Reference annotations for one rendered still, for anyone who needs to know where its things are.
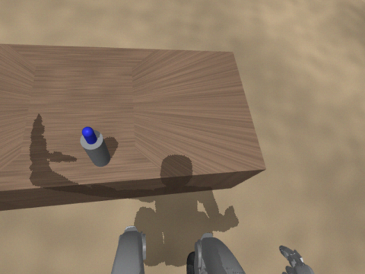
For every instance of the bottle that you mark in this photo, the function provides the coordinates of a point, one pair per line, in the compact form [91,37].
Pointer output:
[93,143]

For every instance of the right robot hand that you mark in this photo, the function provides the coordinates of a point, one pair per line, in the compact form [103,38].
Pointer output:
[296,262]

